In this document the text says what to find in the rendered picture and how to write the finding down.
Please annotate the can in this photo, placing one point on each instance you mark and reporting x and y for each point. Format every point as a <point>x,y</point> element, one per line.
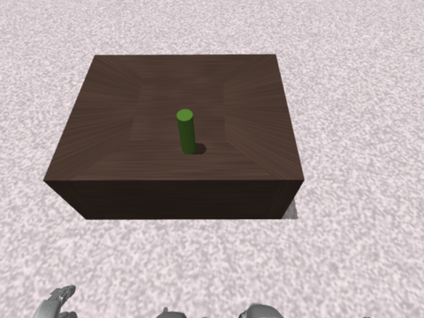
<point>186,129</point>

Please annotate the left robot hand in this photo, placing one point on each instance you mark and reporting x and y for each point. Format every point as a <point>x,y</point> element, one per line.
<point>51,308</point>

